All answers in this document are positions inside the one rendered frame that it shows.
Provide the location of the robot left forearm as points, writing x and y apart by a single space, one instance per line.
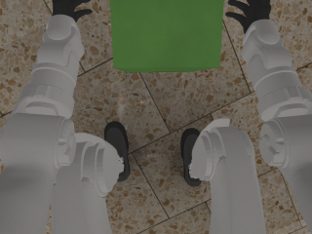
54 74

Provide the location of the robot right shin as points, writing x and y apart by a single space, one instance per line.
193 167

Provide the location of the left robot hand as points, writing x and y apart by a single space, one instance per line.
67 7

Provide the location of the robot right upper arm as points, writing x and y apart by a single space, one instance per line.
286 143

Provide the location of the right robot hand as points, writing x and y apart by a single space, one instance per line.
258 10

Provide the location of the robot left upper arm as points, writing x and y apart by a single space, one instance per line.
33 149

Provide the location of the carton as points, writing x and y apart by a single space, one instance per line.
166 35

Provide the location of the robot left thigh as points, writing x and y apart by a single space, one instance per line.
78 204

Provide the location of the robot right forearm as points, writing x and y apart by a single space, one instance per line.
275 81

